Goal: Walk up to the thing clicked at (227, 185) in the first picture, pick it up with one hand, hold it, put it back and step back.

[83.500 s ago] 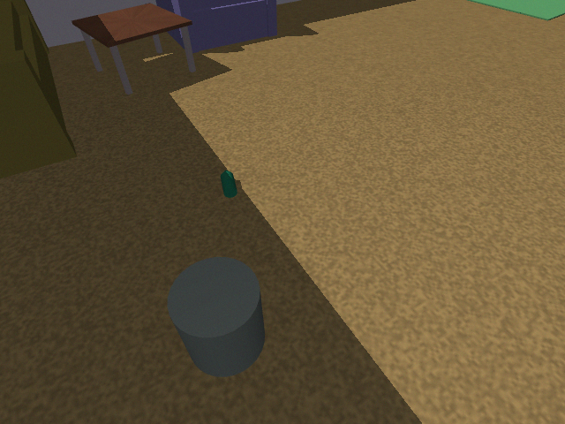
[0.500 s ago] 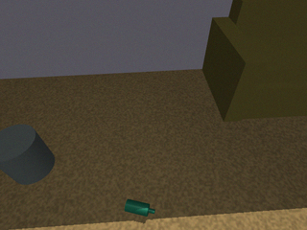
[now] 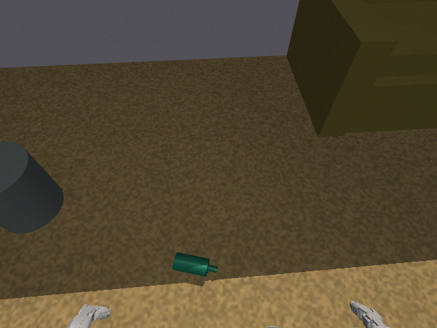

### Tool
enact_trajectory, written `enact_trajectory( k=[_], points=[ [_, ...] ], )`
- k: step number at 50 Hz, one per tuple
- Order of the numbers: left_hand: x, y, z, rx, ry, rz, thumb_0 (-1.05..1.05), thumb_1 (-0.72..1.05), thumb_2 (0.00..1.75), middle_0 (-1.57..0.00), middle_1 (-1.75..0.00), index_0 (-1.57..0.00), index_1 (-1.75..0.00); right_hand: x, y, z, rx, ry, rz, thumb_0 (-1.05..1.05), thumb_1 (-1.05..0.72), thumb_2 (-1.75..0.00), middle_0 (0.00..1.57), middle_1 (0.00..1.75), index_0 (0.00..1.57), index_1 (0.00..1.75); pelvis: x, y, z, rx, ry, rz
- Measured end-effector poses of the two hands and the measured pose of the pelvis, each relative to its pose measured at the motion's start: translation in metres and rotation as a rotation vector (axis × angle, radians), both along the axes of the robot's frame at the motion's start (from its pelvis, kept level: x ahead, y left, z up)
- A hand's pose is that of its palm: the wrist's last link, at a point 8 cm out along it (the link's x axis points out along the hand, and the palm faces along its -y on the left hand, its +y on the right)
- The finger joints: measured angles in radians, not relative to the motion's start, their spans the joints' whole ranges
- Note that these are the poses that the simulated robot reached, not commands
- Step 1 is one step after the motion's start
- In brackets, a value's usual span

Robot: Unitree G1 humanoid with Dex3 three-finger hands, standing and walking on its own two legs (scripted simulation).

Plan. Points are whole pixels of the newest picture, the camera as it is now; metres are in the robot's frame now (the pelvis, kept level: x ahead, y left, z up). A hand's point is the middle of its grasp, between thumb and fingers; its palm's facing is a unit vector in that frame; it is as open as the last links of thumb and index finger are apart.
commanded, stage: rise first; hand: left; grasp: from above
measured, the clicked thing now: (196, 265) +0.44 +0.11 -0.68
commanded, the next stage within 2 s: none
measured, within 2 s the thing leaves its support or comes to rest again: neither
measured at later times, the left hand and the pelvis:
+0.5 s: hand out of the picture +0.14 +0.24 -0.25, palm faces -0.36 -0.75 -0.56, open 14.0 cm; pelvis -0.02 +0.00 -0.10, yaw +1 degrees
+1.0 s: hand (152, 293) +0.29 +0.22 -0.43, palm faces -0.51 -0.28 -0.82, open 13.5 cm; pelvis -0.09 -0.01 -0.28, yaw +0 degrees
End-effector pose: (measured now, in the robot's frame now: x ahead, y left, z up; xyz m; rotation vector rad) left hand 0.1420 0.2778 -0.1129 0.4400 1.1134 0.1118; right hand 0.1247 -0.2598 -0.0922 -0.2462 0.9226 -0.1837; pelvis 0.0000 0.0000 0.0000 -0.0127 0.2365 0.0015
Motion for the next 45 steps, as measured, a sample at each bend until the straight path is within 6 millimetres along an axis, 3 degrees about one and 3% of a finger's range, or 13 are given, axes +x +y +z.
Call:
enact_trajectory(
  k=[10, 19, 27, 35, 45],
  points=[
    [-0.007, -0.003, -0.023, 0.062, -0.024, -0.096, 0.0, -0.5, 0.95, -0.09, -1.04, -0.1, -1.03, 0.035, 0.015, -0.022, -0.006, -0.092, 0.049, 0.01, -0.91, -0.9, 0.2, 0.3, 0.2, 0.3, -0.001, 0.006, -0.034, -0.016, 0.074, 0.006],
    [-0.011, -0.004, -0.047, 0.106, -0.023, -0.161, 0.0, -0.51, 0.92, -0.11, -1.05, -0.12, -1.03, 0.048, 0.026, -0.046, 0.009, -0.157, 0.092, 0.01, -0.94, -0.91, 0.2, 0.3, 0.2, 0.3, -0.01, 0.007, -0.064, -0.025, 0.138, 0.014],
    [0.02, -0.003, -0.107, 0.213, -0.067, -0.362, 0.0, -0.52, 0.92, -0.11, -1.04, -0.12, -1.02, 0.045, 0.015, -0.101, -0.015, -0.167, 0.131, 0.01, -0.93, -0.91, 0.2, 0.3, 0.2, 0.3, -0.028, 0.003, -0.118, -0.02, 0.235, 0.018],
    [0.076, -0.019, -0.173, 0.344, -0.193, -0.575, 0.0, -0.5, 0.93, -0.14, -1.0, -0.14, -0.99, 0.018, -0.005, -0.188, -0.027, -0.081, 0.104, 0.01, -0.92, -0.9, 0.2, 0.3, 0.2, 0.3, -0.051, -0.002, -0.187, -0.015, 0.316, 0.013],
    [0.134, -0.033, -0.235, 0.469, -0.251, -0.769, 0.0, -0.44, 0.93, -0.15, -0.98, -0.15, -0.97, -0.063, -0.019, -0.287, -0.002, 0.131, 0.042, 0.01, -0.9, -0.9, 0.2, 0.3, 0.2, 0.3, -0.081, -0.008, -0.257, -0.01, 0.351, 0.008]
  ],
)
